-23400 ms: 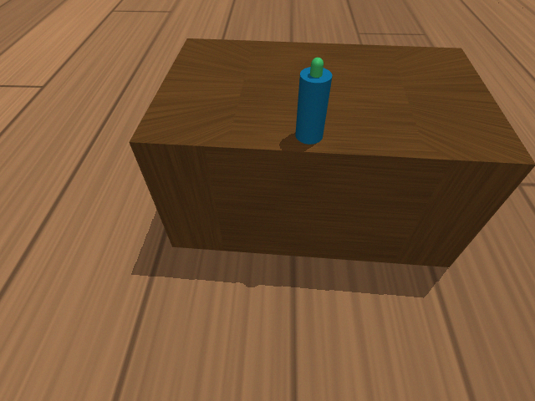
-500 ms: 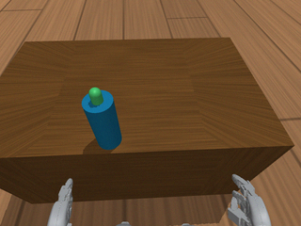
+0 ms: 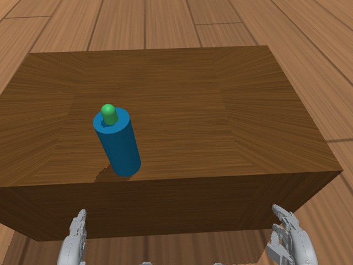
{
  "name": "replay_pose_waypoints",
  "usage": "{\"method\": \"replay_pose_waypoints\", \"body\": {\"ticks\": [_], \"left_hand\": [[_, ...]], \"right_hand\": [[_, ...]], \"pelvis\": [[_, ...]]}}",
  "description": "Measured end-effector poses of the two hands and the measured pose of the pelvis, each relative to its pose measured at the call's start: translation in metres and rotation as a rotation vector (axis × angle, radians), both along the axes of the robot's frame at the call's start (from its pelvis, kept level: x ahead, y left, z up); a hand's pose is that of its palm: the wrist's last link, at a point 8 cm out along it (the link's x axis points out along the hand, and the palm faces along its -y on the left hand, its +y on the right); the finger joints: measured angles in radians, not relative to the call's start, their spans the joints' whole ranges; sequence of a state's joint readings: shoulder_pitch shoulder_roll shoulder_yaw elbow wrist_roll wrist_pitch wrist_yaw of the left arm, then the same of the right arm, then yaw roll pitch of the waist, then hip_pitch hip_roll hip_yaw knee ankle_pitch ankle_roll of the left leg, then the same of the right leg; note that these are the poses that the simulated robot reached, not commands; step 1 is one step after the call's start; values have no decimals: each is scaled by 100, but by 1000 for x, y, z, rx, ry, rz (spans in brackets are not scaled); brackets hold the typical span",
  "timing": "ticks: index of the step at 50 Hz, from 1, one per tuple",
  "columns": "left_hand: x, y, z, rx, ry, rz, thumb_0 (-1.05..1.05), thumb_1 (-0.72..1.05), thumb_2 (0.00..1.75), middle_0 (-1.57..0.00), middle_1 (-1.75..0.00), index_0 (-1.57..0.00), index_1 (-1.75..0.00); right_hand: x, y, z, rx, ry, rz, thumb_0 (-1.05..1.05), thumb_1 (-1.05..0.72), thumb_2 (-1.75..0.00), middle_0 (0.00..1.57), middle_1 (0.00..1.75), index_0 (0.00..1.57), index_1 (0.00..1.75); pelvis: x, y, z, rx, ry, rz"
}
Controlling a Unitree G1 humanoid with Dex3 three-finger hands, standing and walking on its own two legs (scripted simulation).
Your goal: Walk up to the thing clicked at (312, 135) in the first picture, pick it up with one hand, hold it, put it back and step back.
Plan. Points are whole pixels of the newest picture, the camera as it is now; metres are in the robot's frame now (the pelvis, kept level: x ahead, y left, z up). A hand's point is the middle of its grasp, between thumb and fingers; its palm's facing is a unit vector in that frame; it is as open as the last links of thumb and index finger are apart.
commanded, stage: home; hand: left
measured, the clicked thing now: (118, 140) +0.43 +0.17 +0.01
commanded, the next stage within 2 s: stand in 1.36 s
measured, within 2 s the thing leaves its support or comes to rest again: neither
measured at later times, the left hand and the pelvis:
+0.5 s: hand (99, 256) +0.17 +0.18 -0.04, palm faces +0.12 -0.97 -0.23, open 17.5 cm; pelvis +0.00 +0.00 +0.00, yaw +0 degrees
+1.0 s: hand (100, 258) +0.16 +0.18 -0.04, palm faces +0.13 -0.96 -0.24, open 17.4 cm; pelvis +0.00 +0.00 +0.00, yaw +0 degrees
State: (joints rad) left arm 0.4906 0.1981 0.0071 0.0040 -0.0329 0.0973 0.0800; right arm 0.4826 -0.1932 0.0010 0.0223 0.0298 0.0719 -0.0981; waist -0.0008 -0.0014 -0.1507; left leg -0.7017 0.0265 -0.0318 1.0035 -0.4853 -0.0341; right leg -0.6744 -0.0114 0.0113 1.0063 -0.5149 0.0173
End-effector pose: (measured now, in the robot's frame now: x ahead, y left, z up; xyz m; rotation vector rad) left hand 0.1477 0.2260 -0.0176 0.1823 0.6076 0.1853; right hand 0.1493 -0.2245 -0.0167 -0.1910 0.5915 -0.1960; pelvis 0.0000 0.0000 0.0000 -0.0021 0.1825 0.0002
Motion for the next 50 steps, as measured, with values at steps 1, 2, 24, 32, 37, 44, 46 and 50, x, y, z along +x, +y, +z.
{"method": "replay_pose_waypoints", "body": {"ticks": [1, 2, 24, 32, 37, 44, 46, 50], "left_hand": [[0, 0, 0, -1, -1, 0, -1, -54, 5, -6, -5, -6, -5], [0, -1, 0, -2, -2, 0, -1, -54, 5, -6, -5, -6, -5], [-5, 4, 0, 4, -13, -1, -1, -54, 5, -6, -5, -6, -5], [-6, 6, -1, 5, -8, 2, -1, -54, 5, -6, -5, -6, -5], [-5, 7, -1, 9, -11, 3, -1, -54, 5, -6, -5, -6, -5], [-1, 5, 3, 17, -23, 0, -2, -54, 5, -6, -5, -6, -5], [-3, 4, 2, 15, -17, 5, -1, -54, 5, -6, -5, -6, -5], [-7, 3, -1, 15, 11, 13, -1, -54, 6, -6, -6, -6, -5]], "right_hand": [[0, 0, 0, 1, 1, 0, 1, -90, -90, 21, 30, 20, 30], [-1, 0, 0, 2, 2, 0, 1, -90, -90, 21, 30, 20, 30], [-6, 3, -1, 2, 11, -1, 1, -90, -90, 21, 30, 20, 30], [-5, 5, 0, 4, 14, -3, 1, -90, -90, 21, 30, 20, 30], [-3, 5, 0, 3, 10, -3, 1, -90, -90, 21, 30, 20, 30], [-3, -2, -13, -9, 54, -15, 1, -90, -90, 21, 30, 20, 30], [-4, -6, -20, -18, 81, -25, 1, -90, -90, 21, 30, 20, 30], [-8, -11, -28, -31, 117, -40, 1, -90, -90, 21, 30, 20, 30]], "pelvis": [[0, 0, 0, 0, 0, 0], [0, 0, 0, 0, 0, 0], [-4, 3, 0, -2, -6, -2], [-4, 5, 0, -2, -3, -4], [-3, 5, 0, -2, -3, -5], [-2, 4, 1, -10, -18, -4], [-2, 3, 2, -14, -22, -2], [-3, 3, 2, -20, -28, 3]]}}
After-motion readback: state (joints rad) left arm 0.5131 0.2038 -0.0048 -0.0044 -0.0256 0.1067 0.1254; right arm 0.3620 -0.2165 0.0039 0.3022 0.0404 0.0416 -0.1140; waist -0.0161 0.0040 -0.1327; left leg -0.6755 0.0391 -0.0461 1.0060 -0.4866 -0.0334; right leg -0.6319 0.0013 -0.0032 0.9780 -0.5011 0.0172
